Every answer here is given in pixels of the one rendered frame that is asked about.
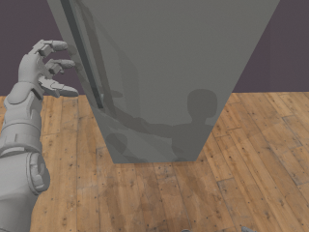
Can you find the handle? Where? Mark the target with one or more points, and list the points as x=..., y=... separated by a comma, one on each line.
x=74, y=25

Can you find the left robot upper arm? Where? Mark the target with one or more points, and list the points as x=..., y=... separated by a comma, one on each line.
x=23, y=178

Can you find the fridge door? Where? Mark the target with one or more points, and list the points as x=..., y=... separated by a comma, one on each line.
x=166, y=69

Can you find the robot left forearm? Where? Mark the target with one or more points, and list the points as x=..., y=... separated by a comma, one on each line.
x=22, y=127

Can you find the robot left hand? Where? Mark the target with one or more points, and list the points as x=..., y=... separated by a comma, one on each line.
x=33, y=70

